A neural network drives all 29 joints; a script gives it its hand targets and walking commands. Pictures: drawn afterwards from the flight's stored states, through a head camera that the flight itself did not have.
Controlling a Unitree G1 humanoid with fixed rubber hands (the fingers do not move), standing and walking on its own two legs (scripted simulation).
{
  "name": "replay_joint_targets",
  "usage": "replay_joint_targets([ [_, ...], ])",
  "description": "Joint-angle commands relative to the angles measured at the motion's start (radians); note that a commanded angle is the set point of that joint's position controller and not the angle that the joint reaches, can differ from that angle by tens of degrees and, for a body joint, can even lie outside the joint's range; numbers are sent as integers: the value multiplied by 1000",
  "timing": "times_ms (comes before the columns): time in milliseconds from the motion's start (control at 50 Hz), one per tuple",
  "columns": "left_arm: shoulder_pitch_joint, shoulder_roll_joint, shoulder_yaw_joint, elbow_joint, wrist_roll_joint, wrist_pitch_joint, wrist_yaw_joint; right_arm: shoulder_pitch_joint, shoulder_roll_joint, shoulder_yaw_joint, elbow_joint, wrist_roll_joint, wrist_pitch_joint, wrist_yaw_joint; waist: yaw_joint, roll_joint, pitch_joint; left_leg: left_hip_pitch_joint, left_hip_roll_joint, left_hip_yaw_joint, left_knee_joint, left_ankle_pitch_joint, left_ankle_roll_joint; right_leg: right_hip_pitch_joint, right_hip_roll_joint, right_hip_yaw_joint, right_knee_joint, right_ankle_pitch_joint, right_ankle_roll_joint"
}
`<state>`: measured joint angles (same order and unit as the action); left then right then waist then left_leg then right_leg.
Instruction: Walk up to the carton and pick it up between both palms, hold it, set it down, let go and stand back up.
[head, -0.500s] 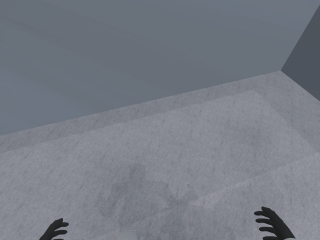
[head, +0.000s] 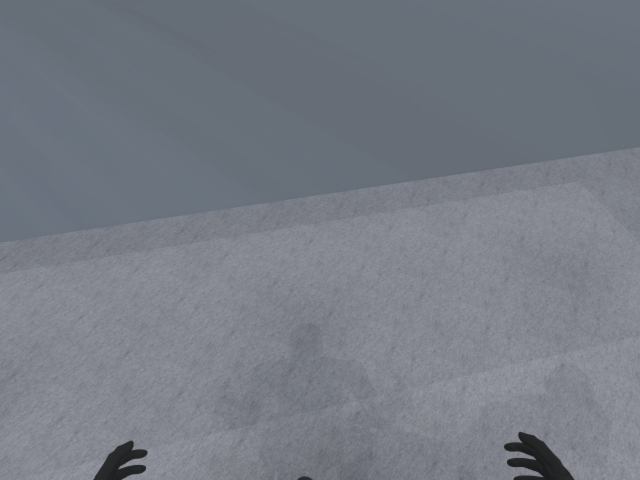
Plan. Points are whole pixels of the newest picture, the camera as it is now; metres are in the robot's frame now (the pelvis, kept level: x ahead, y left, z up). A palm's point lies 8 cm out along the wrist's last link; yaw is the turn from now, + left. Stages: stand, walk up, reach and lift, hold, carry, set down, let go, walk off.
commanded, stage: walk up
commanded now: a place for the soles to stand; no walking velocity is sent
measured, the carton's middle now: out of the picture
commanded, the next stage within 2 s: none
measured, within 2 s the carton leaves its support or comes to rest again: neither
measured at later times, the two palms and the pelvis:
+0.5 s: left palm out of the picture -0.07 +0.43 -0.09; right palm out of the picture +0.07 -0.14 -0.10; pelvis -0.12 +0.10 -0.01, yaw +19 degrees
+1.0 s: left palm out of the picture -0.28 +0.46 -0.07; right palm out of the picture +0.07 +0.04 -0.10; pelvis -0.18 +0.17 +0.01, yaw +42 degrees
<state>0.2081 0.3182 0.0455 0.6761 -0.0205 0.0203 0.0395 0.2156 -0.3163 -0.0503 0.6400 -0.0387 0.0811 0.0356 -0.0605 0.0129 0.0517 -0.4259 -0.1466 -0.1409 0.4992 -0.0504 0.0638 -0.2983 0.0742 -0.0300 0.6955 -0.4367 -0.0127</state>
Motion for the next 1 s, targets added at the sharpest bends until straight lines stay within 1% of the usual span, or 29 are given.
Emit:
replay_joint_targets([
  [0,187,113,48,-5,20,-17,28,8,-100,-22,-74,23,-4,2,82,46,-145,-61,124,-260,-129,-397,-46,302,-62,73,-322,108,-65],
  [20,174,197,67,-13,43,-20,33,21,-71,-25,-103,23,-3,2,95,-142,-126,-210,-9,-111,140,-464,-120,309,-298,361,-438,-98,-158],
  [40,42,241,81,-43,73,-25,31,9,-113,-54,-109,-14,3,-6,65,-227,-48,-295,7,-6,507,-470,-146,159,-568,555,-467,40,-289],
  [60,-59,214,77,-51,84,-33,34,6,-185,-71,-93,-45,12,-8,31,-161,-15,-268,91,-40,723,-454,-144,10,-620,553,-493,95,-357],
  [80,-111,167,63,-62,81,-45,35,18,-213,-83,-71,-47,12,1,0,-105,17,-220,102,-72,783,-382,-138,-46,-541,438,-479,161,-316],
  [100,-122,106,43,-58,74,-57,33,44,-231,-86,-47,-46,11,6,-13,4,27,-224,90,-95,796,-323,-129,-20,-433,281,-425,243,-239],
  [120,-136,89,35,-57,67,-64,31,93,-211,-80,-20,-36,10,15,-25,29,9,-200,79,-90,828,-255,-128,-12,-343,160,-383,255,-178],
  [140,-141,97,40,-48,64,-64,30,123,-186,-70,-6,-26,14,27,-24,11,-4,-174,63,-72,868,-222,-128,-28,-311,105,-374,212,-162],
  [220,-56,151,57,-11,65,-65,25,3,-127,-54,-49,-12,23,58,50,-84,41,-297,117,-4,853,-198,-160,54,-349,85,-401,96,-191],
  [260,-19,163,62,-1,78,-70,24,-23,-115,-48,-46,-1,22,60,72,-175,25,-322,158,20,740,-233,-169,148,-352,53,-378,146,-186],
  [300,33,178,66,5,88,-72,23,-56,-110,-41,-47,5,17,58,97,-205,-16,-298,202,49,607,-287,-170,241,-382,35,-337,269,-207],
  [360,24,216,77,-9,101,-61,18,-15,-118,-28,-36,21,9,64,91,-251,-91,-111,258,61,410,-402,-148,226,-453,-18,-311,418,-242],
  [420,-61,230,85,-40,99,-36,12,66,-112,-38,-7,38,-19,67,43,-306,-129,136,233,127,195,-416,-102,54,-426,-124,-222,264,-191],
  [460,-69,163,59,-42,92,-30,6,193,-155,-65,67,33,-40,49,-34,-71,-148,329,159,181,12,-254,-59,-114,-347,-189,-5,76,-132],
  [480,-33,80,36,-46,76,-24,-5,209,-225,-86,68,28,-45,37,-64,149,-116,354,205,7,-89,-257,-7,-257,-236,-208,153,-85,-79],
  [500,-35,48,38,-91,49,-14,-12,150,-313,-91,32,16,-41,30,-41,357,-32,243,371,-373,-174,-266,86,-427,-131,-145,328,-296,-12],
  [520,-87,108,53,-98,29,-4,2,82,-341,-98,16,17,-29,26,-61,320,-6,110,426,-470,-270,-410,198,-373,-142,-16,414,-267,-11],
  [540,-132,140,52,-88,14,0,9,38,-333,-104,11,20,-34,20,-57,320,46,55,428,-476,-313,-413,219,-375,-141,17,474,-244,5],
  [580,-75,153,64,-42,7,-11,16,-33,-258,-84,-14,-2,-37,8,0,266,48,112,309,-269,-206,-196,141,-379,-125,21,481,-95,-4],
  [620,6,145,55,-13,15,-30,15,-43,-208,-70,-33,-18,-41,10,35,271,-10,176,234,-190,-112,56,116,-341,-106,6,460,20,2],
  [640,11,152,54,1,22,-37,13,-11,-163,-58,-26,-9,-43,15,22,201,-39,217,212,-177,-83,160,105,-317,-101,2,439,57,7],
  [700,-10,116,42,-5,20,-37,7,39,-142,-43,-19,1,-46,21,-5,122,-120,310,203,-223,-72,240,94,-294,-65,-9,317,134,20],
  [760,-1,103,33,-23,6,-26,12,63,-165,-43,-25,-16,-30,22,-21,147,-145,337,254,-399,-115,118,114,-245,-37,25,166,89,14],
  [800,4,91,24,-30,0,-25,14,71,-161,-36,-34,-25,-20,19,-20,141,-105,344,255,-439,-107,180,116,-221,-28,38,42,86,1],
  [880,77,76,30,-3,5,-28,23,52,-171,-28,-43,-18,-16,19,23,74,-99,202,184,-454,-145,72,12,10,-4,42,-178,191,-30],
  [920,95,110,47,1,23,-35,36,56,-156,-22,-48,2,-23,23,54,2,-73,-11,116,-415,-130,-80,-72,253,-66,116,-322,275,-64],
  [940,125,163,65,10,36,-37,44,59,-123,-20,-57,-1,-22,25,75,-103,-115,-141,32,-311,-5,-287,-135,365,-218,279,-400,182,-127],
  [960,92,216,75,-4,60,-38,51,130,-117,-37,-41,-19,-14,19,62,-257,-157,-188,-66,-129,344,-391,-159,359,-473,501,-447,114,-229],
  [980,11,180,66,-3,81,-41,52,145,-200,-59,-1,-53,-3,10,24,-129,-108,-234,38,-85,517,-377,-156,286,-568,507,-461,129,-261],
])
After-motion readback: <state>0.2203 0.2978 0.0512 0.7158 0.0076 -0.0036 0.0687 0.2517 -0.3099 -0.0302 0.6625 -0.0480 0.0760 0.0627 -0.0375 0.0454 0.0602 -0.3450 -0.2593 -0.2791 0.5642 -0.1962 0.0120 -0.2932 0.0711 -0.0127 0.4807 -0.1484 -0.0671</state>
